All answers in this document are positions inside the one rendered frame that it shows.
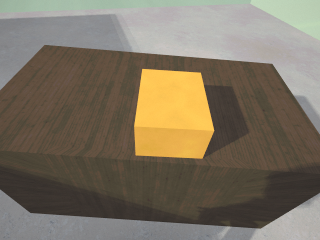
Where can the pedestal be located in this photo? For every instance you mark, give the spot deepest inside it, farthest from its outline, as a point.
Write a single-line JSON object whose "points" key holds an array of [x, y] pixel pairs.
{"points": [[67, 142]]}

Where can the carton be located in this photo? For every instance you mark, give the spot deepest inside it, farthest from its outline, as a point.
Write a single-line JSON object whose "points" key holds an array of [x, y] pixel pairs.
{"points": [[172, 118]]}

